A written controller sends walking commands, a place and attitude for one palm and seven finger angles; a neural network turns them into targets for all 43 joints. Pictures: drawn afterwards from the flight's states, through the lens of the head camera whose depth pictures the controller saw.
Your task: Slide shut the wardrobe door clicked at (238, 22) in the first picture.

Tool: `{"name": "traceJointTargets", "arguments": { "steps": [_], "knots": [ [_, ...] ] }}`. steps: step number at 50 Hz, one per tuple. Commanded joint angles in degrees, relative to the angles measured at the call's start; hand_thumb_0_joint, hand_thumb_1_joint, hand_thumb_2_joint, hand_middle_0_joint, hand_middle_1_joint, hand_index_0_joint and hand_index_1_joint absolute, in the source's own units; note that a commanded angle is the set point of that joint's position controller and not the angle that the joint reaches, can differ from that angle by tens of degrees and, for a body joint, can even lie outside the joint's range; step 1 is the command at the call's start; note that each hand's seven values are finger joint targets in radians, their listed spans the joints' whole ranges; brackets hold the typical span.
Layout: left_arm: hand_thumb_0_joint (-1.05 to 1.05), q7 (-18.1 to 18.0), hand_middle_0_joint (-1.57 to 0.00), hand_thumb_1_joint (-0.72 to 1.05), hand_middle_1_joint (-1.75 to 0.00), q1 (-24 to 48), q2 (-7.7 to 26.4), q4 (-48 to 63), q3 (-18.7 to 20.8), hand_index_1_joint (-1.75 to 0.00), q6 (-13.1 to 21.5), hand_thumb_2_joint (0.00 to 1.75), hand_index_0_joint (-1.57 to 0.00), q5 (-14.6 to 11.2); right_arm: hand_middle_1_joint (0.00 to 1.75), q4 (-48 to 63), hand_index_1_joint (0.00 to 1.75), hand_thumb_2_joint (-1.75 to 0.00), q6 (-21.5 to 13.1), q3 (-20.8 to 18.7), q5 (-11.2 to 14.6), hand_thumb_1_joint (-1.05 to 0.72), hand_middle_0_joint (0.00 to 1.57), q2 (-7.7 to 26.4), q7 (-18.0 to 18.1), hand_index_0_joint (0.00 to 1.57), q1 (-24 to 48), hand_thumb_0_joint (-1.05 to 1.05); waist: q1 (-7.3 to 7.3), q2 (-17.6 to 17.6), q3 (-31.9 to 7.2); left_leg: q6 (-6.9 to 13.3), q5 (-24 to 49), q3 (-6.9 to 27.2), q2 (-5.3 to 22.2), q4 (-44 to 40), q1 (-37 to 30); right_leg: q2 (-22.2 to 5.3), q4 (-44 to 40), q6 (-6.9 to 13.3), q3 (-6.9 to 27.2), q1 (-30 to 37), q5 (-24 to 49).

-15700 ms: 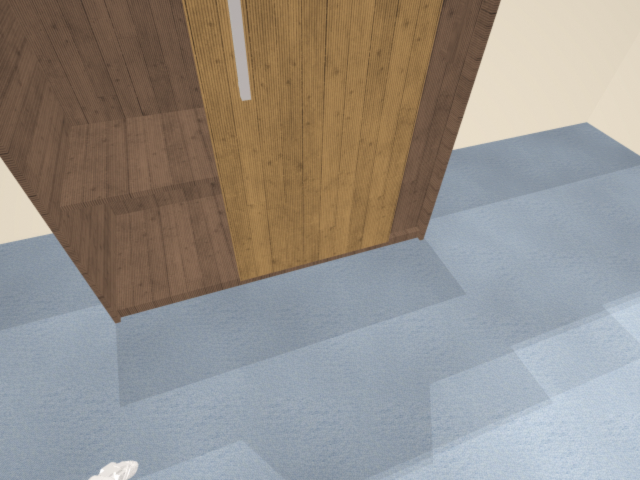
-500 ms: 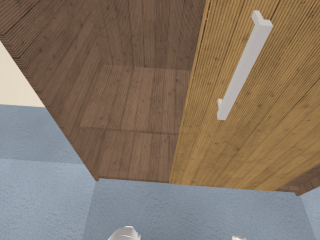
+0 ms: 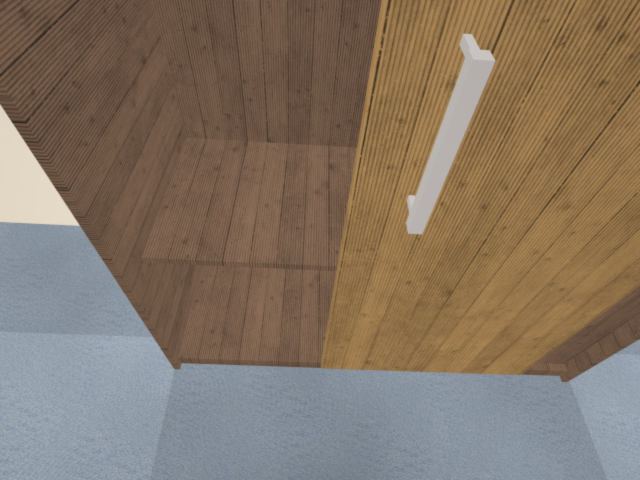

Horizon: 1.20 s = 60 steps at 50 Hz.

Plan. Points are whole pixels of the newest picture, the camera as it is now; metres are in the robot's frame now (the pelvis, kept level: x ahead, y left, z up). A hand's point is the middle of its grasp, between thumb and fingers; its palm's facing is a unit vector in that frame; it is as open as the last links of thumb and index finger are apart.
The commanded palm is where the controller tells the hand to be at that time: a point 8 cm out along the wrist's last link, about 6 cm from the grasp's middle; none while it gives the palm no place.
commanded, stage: come to a stop and stand still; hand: right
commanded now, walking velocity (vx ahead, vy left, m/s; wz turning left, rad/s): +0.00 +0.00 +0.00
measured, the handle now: (437, 149) +0.48 -0.12 +0.17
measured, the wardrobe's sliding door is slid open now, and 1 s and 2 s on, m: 0.44 0.44 0.44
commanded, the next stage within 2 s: look again from close up in 1.22 s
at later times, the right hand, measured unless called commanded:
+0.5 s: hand out of the picture +0.02 -0.18 -0.17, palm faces -0.02 +0.98 -0.20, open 7.3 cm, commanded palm none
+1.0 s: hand out of the picture +0.00 -0.18 -0.17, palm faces +0.00 +0.99 -0.17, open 7.4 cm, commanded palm none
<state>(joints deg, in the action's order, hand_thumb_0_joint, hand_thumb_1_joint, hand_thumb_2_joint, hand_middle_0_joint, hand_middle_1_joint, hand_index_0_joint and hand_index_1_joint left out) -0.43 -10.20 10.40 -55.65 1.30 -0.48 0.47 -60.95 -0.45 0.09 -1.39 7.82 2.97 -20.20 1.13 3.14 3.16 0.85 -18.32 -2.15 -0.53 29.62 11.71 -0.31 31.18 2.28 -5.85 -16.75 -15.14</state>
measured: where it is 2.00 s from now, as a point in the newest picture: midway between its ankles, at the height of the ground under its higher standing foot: outside the picture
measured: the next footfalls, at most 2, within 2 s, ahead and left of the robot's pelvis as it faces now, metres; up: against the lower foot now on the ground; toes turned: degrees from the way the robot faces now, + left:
none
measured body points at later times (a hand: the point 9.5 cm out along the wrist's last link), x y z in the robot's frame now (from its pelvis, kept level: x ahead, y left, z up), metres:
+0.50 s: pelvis +0.00 -0.01 +0.01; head +0.01 -0.01 +0.45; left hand -0.01 +0.22 -0.15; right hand +0.02 -0.23 -0.15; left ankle -0.03 +0.11 -0.73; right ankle +0.02 -0.09 -0.73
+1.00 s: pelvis +0.02 -0.02 +0.01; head +0.03 -0.03 +0.46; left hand +0.03 +0.21 -0.15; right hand +0.00 -0.24 -0.16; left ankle -0.03 +0.11 -0.73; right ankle +0.02 -0.09 -0.73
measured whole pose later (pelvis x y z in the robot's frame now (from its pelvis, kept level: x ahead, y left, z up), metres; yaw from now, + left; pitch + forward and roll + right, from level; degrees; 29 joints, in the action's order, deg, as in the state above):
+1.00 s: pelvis +0.02 -0.02 +0.01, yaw +1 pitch +0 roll +0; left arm -1.4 -14.7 9.1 -64.9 -1.1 1.6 0.4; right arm -64.8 -0.4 1.4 -0.9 8.6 2.3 -18.1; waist 0.4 -1.4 1.1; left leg -1.1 -17.6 -0.7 1.7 24.8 7.1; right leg 2.4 24.2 4.5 -7.3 -10.9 -13.6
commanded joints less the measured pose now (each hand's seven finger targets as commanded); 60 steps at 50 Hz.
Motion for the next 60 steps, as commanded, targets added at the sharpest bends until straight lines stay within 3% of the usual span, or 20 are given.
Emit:
{"name": "traceJointTargets", "arguments": {
  "steps": [1,2,5,9,14,20,26,29,30,34,40,53,60],
  "knots": [
    [0.00,0.39,-0.20,0.90,-0.30,-5.04,4.22,2.84,0.43,-0.30,1.14,0.90,-0.20,0.19,0.30,5.65,0.30,-0.90,-2.80,-1.11,0.51,-0.90,0.20,9.22,0.46,0.20,0.43,0.00,-3.20,-6.02,-7.21,3.73,19.11,9.59,9.36,-5.02,-0.68,-2.76,-2.63,-0.37,4.72,5.43,3.74],
    [0.00,0.25,-0.20,0.90,-0.30,-4.63,4.45,2.57,0.37,-0.30,1.18,0.90,-0.20,0.16,0.30,5.49,0.30,-0.90,-2.39,-0.87,0.55,-0.90,0.20,8.66,0.31,0.20,-0.03,0.00,-2.95,-4.02,-4.88,3.22,13.81,8.72,8.08,-4.92,2.43,-3.77,-3.58,0.02,5.57,6.35,4.89],
    [0.00,0.04,-0.20,0.90,-0.30,-4.16,4.63,1.84,-0.03,-0.30,1.23,0.90,-0.20,0.20,0.30,4.82,0.30,-0.90,-1.80,-0.24,0.37,-0.90,0.20,7.43,0.02,0.20,-1.29,0.00,-1.61,-4.66,2.34,2.23,2.49,7.10,5.83,-7.22,5.56,-5.11,-7.10,0.99,7.92,2.21,2.47],
    [0.00,0.10,-0.20,0.90,-0.30,-5.32,5.24,0.44,-0.35,-0.30,1.24,0.90,-0.20,0.31,0.30,4.38,0.30,-0.90,-1.42,0.02,0.39,-0.90,0.20,7.75,-0.22,0.20,-1.62,0.00,-1.83,-5.88,4.24,2.28,-5.18,7.92,5.76,-9.31,8.09,-4.62,-9.22,0.46,7.69,2.28,-2.69],
    [0.00,-0.05,-0.20,0.90,-0.30,-6.30,5.17,-1.52,-0.82,-0.30,1.71,0.90,-0.20,0.36,0.30,3.93,0.30,-0.90,-1.41,0.04,0.51,-0.90,0.20,8.24,-0.39,0.20,-1.60,0.00,-1.23,-3.57,2.22,2.06,-2.97,7.75,5.88,-9.49,5.61,-4.78,-10.61,0.37,7.76,2.60,-1.72],
    [0.00,-0.46,-0.20,0.90,-0.30,-7.65,4.95,-3.78,-1.26,-0.30,2.60,0.90,-0.20,0.17,0.30,2.75,0.30,-0.90,-1.50,-0.07,0.65,-0.90,0.20,8.40,-0.46,0.20,-1.25,0.00,-0.50,-2.53,-1.57,1.55,5.42,6.19,5.76,-7.90,0.41,-5.86,-10.82,0.76,8.00,3.83,5.26],
    [0.00,-0.71,-0.20,0.90,-0.30,-8.30,4.70,-5.91,-1.43,-0.30,2.73,0.90,-0.20,-0.02,0.30,1.27,0.30,-0.90,-1.38,0.07,0.71,-0.90,0.20,7.86,-0.42,0.20,-0.64,0.00,-0.62,-3.95,-0.63,1.25,7.98,5.89,6.11,-8.08,0.03,-5.99,-10.79,0.62,7.62,4.55,7.85],
    [0.00,-0.84,-0.20,0.90,-0.30,-8.97,4.68,-6.81,-1.48,-0.30,2.78,0.90,-0.20,-0.01,0.30,0.55,0.30,-0.90,-1.15,0.14,0.74,-0.90,0.20,7.61,-0.41,0.20,-0.57,0.00,-0.81,-2.08,-0.88,1.09,7.71,5.31,5.93,-7.81,0.15,-6.29,-11.46,0.65,7.73,5.70,8.64],
    [0.00,-0.88,-0.20,0.90,-0.30,-8.82,4.45,-6.95,-1.49,-0.30,2.71,0.90,-0.20,-0.09,0.30,0.25,0.30,-0.90,-1.18,0.15,0.69,-0.90,0.20,7.67,-0.41,0.20,-0.72,0.00,-0.62,-3.23,-0.24,1.02,7.58,5.18,5.89,-8.15,0.06,-6.30,-11.43,0.80,7.71,5.33,8.31],
    [0.00,-1.01,-0.20,0.90,-0.30,-9.01,4.43,-7.41,-1.41,-0.30,2.79,0.90,-0.20,-0.04,0.30,-0.54,0.30,-0.90,-1.03,0.22,0.68,-0.90,0.20,7.07,-0.36,0.20,-1.03,0.00,-0.89,-2.38,-0.56,0.81,8.20,5.05,5.92,-7.96,0.43,-6.33,-11.76,0.85,7.87,6.89,9.74],
    [0.00,-1.18,-0.20,0.90,-0.30,-8.63,4.21,-7.98,-1.38,-0.30,2.74,0.90,-0.20,-0.18,0.30,-1.64,0.30,-0.90,-1.07,0.35,0.54,-0.90,0.20,6.79,-0.25,0.20,-1.48,0.00,-0.99,-4.17,-0.27,0.59,10.14,4.88,6.19,-8.30,0.37,-6.39,-11.41,1.02,7.59,8.09,12.50],
    [0.00,-1.50,-0.20,0.90,-0.30,-8.21,4.77,-7.97,-1.38,-0.30,2.95,0.90,-0.20,-0.09,0.30,-2.91,0.30,-0.90,-0.78,0.30,0.57,-0.90,0.20,6.38,-0.17,0.20,-2.67,0.00,-0.93,-2.39,-1.70,0.14,11.69,4.29,6.56,-8.09,-0.45,-6.50,-11.89,1.06,7.46,10.95,17.09],
    [0.00,-1.47,-0.20,0.90,-0.30,-8.25,4.70,-8.13,-1.37,-0.30,2.74,0.90,-0.20,-0.12,0.30,-2.99,0.30,-0.90,-0.71,0.29,0.51,-0.90,0.20,6.53,-0.11,0.20,-2.52,0.00,-0.81,-4.10,-0.18,0.17,11.33,4.29,6.57,-8.64,-0.59,-6.45,-12.44,1.09,7.62,9.94,15.67]
  ]
}}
